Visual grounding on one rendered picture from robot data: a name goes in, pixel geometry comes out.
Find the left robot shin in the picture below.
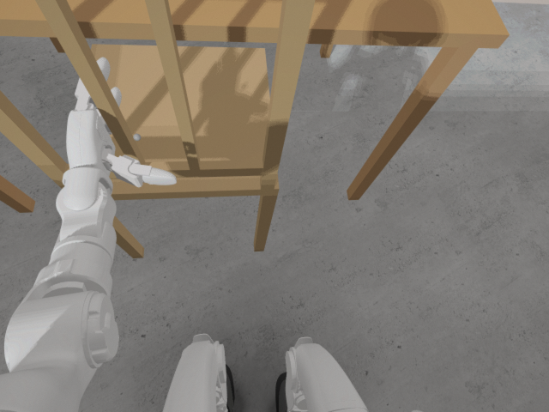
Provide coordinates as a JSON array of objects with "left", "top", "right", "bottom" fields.
[{"left": 181, "top": 334, "right": 228, "bottom": 412}]

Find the robot left forearm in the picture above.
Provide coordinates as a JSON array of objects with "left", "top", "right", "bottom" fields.
[{"left": 4, "top": 167, "right": 117, "bottom": 371}]

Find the robot left upper arm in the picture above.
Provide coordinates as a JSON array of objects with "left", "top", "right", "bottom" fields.
[{"left": 0, "top": 290, "right": 119, "bottom": 412}]

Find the table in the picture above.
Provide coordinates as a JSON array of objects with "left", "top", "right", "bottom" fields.
[{"left": 0, "top": 0, "right": 510, "bottom": 213}]

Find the robot left thigh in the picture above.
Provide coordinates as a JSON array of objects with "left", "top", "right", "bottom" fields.
[{"left": 163, "top": 340, "right": 226, "bottom": 412}]

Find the left robot hand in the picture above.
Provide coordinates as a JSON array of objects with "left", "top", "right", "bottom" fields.
[{"left": 66, "top": 58, "right": 177, "bottom": 187}]

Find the chair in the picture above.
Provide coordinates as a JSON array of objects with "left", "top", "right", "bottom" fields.
[{"left": 0, "top": 0, "right": 315, "bottom": 258}]

